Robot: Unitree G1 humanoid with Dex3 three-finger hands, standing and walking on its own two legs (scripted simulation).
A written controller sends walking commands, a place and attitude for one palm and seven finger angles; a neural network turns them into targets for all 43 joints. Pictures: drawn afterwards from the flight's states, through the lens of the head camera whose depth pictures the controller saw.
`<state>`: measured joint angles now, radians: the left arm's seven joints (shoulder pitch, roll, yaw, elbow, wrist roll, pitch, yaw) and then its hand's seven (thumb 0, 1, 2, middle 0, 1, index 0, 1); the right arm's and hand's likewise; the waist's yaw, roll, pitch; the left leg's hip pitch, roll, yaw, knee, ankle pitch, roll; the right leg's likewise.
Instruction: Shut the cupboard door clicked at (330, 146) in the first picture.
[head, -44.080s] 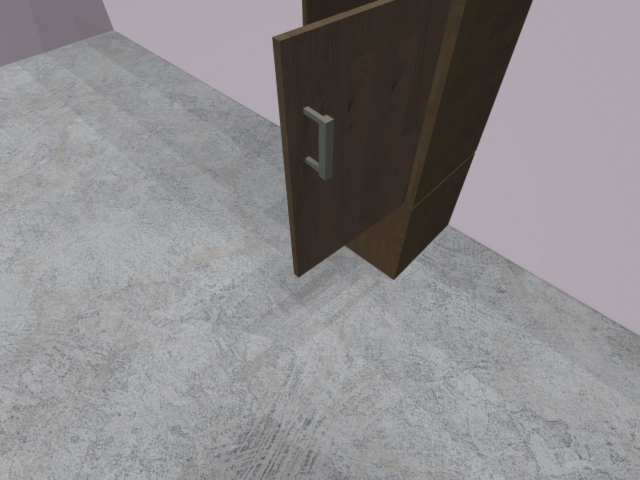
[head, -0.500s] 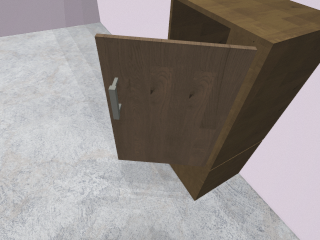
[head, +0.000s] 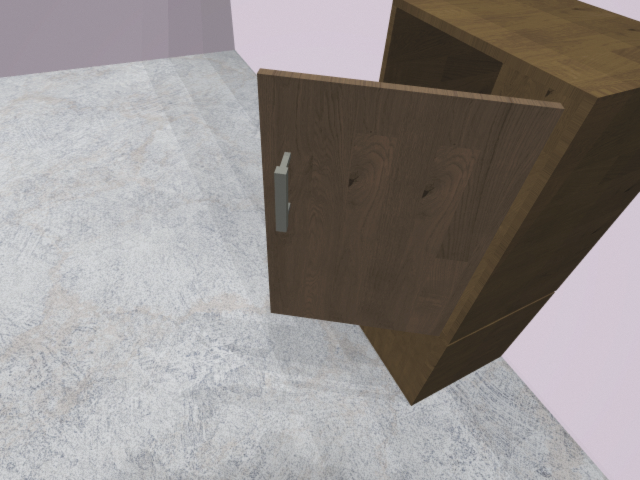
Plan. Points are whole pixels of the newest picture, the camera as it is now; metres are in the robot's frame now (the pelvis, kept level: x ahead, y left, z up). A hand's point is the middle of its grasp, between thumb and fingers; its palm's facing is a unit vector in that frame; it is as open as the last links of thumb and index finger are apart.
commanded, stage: come to a stop and stand still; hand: left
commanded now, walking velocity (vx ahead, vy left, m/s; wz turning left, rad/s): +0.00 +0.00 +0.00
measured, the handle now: (284, 193) +0.52 +0.11 +0.07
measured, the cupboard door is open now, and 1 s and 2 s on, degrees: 56 56 56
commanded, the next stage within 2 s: none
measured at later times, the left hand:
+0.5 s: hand out of the picture -0.06 +0.28 -0.17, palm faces -0.03 -0.98 -0.20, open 7.4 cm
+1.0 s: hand out of the picture -0.01 +0.36 -0.18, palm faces -0.14 -0.98 -0.11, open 7.3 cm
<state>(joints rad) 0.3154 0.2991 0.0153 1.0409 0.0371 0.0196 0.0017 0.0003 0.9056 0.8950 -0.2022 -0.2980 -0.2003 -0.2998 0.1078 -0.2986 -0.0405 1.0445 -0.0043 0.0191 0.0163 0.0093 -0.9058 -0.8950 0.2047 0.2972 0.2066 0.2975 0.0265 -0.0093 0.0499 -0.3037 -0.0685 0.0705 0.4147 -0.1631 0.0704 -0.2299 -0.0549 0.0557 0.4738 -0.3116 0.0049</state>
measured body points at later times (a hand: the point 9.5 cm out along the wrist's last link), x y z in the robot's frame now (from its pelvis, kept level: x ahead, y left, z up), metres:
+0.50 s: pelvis -0.08 +0.08 +0.00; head -0.11 +0.11 +0.45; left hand -0.06 +0.33 -0.16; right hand -0.09 -0.19 -0.13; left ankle +0.07 +0.08 -0.72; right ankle -0.13 -0.02 -0.73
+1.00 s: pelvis -0.11 +0.18 +0.02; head -0.08 +0.25 +0.46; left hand +0.00 +0.41 -0.16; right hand -0.26 -0.01 -0.10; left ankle -0.11 +0.23 -0.74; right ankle -0.11 -0.04 -0.60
